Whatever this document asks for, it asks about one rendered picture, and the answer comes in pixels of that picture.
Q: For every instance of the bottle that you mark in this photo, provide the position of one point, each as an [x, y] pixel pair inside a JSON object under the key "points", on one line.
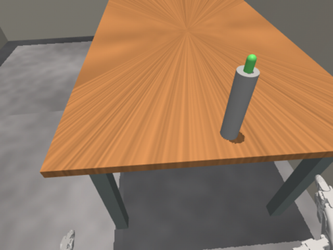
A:
{"points": [[244, 82]]}

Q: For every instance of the table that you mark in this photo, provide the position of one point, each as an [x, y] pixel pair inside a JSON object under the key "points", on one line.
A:
{"points": [[153, 91]]}

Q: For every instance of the right robot hand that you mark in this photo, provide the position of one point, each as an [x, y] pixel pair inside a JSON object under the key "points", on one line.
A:
{"points": [[324, 202]]}

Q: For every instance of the left robot hand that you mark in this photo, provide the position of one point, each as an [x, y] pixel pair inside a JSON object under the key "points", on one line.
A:
{"points": [[67, 242]]}

